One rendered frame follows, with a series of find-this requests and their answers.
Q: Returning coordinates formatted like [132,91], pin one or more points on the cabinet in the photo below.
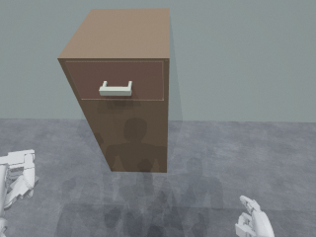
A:
[132,133]

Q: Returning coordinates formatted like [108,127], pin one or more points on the robot right hand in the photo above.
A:
[258,224]

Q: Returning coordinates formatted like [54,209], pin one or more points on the drawer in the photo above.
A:
[146,76]

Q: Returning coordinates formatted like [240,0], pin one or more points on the handle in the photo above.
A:
[115,91]

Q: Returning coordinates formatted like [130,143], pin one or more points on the robot left hand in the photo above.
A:
[20,168]

